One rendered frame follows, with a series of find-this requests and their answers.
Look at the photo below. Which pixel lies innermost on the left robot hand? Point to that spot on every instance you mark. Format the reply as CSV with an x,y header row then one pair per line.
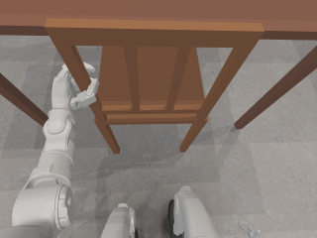
x,y
64,89

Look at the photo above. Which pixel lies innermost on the robot right thigh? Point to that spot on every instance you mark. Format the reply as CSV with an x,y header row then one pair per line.
x,y
195,218

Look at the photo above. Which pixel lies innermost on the left robot upper arm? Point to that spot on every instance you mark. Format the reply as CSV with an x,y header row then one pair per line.
x,y
41,212

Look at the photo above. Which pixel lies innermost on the table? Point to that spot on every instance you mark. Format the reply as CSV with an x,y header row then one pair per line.
x,y
281,20

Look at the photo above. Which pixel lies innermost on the chair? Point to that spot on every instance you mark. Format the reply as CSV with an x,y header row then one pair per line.
x,y
149,70

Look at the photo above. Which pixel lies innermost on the left robot forearm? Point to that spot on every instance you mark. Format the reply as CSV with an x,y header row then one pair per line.
x,y
56,160

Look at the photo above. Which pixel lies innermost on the robot right shin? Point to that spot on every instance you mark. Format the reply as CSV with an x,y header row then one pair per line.
x,y
178,222

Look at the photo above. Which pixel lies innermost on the right robot hand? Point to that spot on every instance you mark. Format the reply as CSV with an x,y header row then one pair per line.
x,y
251,230

